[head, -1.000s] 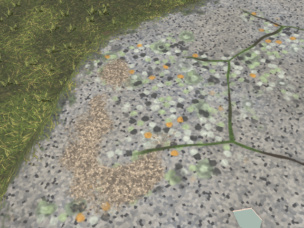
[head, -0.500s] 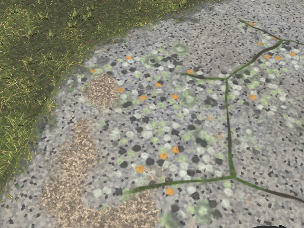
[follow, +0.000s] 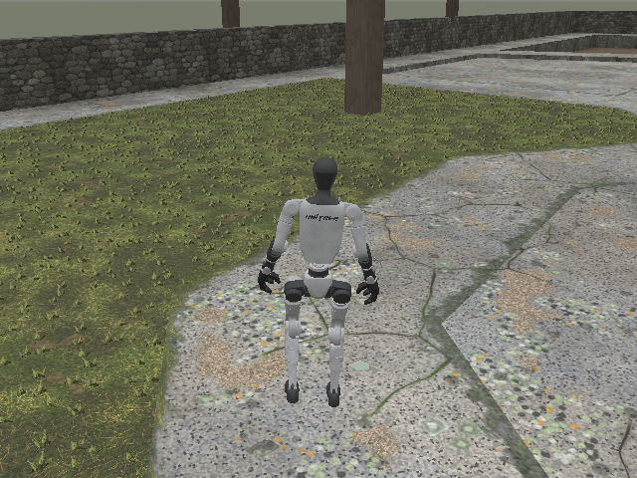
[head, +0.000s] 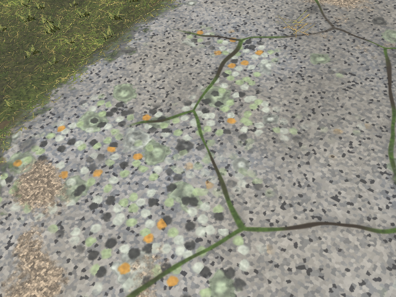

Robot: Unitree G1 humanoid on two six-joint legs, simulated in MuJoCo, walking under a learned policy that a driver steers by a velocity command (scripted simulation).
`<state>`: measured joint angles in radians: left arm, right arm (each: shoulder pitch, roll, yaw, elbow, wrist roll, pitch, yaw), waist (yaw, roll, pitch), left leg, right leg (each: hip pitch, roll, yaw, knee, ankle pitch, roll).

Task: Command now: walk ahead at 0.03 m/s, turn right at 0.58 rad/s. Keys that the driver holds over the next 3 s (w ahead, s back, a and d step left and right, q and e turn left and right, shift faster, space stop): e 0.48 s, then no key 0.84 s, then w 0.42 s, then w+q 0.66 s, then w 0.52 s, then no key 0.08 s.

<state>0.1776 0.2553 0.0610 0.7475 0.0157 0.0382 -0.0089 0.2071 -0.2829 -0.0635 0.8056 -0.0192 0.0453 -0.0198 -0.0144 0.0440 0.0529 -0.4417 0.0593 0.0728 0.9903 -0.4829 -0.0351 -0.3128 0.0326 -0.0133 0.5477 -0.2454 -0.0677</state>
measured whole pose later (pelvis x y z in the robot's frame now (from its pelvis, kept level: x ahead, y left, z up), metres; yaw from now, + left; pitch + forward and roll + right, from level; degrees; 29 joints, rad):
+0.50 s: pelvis -0.01 +0.03 +0.01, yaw -18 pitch +0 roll -1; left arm 0.21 0.32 0.10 0.76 0.02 0.07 -0.03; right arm 0.20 -0.25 -0.03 0.71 -0.02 0.03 -0.04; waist 0.02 -0.06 0.05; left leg -0.21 -0.01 0.03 0.44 -0.23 0.04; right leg -0.49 0.12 0.10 1.04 -0.40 0.01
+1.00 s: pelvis -0.04 +0.01 +0.01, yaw -23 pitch -1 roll +0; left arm 0.14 0.21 -0.01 0.83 0.01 0.01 0.02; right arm 0.24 -0.26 -0.03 0.85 -0.01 0.05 -0.01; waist -0.03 0.03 0.05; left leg -0.21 0.02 0.00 0.55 -0.36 -0.02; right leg -0.16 0.06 0.04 0.41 -0.23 -0.05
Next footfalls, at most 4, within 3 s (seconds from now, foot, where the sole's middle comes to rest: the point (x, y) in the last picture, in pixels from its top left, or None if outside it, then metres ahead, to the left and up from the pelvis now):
0.36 left None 0.06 0.11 -0.77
0.76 right None -0.04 -0.08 -0.77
1.04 left None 0.04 0.13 -0.77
2.04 left None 0.35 -0.05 -0.77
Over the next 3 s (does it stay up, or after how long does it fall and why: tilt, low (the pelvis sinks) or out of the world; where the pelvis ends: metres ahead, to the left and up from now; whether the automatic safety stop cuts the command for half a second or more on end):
stays up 0.71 -0.14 0.01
